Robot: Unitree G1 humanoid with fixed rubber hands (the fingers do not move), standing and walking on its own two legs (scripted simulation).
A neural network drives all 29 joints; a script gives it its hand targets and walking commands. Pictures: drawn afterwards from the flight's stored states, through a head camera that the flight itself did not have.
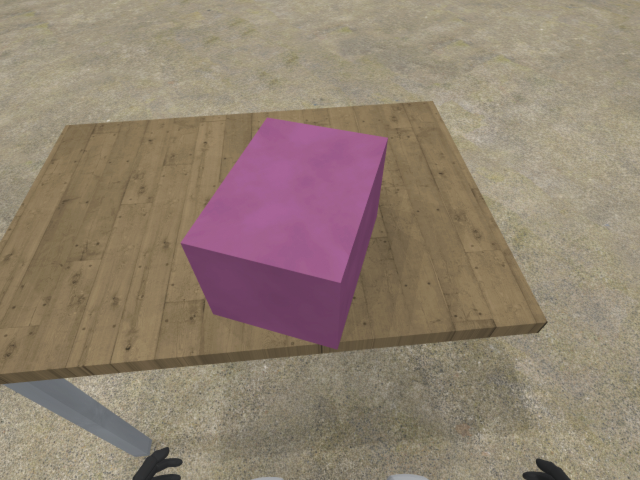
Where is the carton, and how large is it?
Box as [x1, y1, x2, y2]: [181, 118, 387, 349]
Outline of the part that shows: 266,118 183,238 181,244 213,313 337,349 376,216 387,138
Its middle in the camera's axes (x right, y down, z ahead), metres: -0.03 -0.02 +0.60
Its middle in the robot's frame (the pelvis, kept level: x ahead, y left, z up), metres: +0.46 +0.05 +0.02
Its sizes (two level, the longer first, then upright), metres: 0.276 0.200 0.175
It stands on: a table, 0.69 m high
